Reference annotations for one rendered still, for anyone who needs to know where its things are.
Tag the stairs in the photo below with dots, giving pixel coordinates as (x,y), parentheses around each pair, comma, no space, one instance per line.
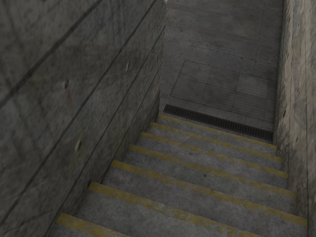
(183,179)

